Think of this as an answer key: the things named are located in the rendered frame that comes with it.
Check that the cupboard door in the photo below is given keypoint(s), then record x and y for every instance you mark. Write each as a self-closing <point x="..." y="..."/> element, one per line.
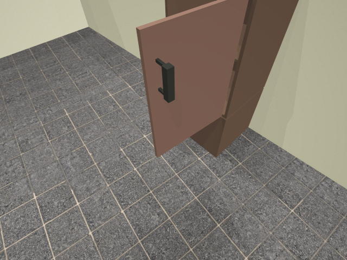
<point x="201" y="43"/>

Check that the handle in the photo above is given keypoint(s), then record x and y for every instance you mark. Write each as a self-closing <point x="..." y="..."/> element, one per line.
<point x="168" y="76"/>

